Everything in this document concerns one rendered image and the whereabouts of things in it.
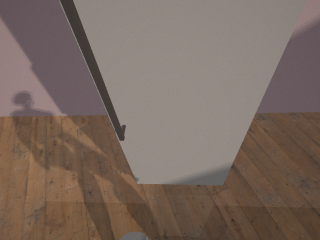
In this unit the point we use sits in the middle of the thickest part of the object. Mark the fridge door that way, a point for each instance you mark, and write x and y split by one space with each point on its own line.
186 77

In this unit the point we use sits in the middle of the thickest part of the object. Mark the handle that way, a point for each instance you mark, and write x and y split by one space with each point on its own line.
79 32

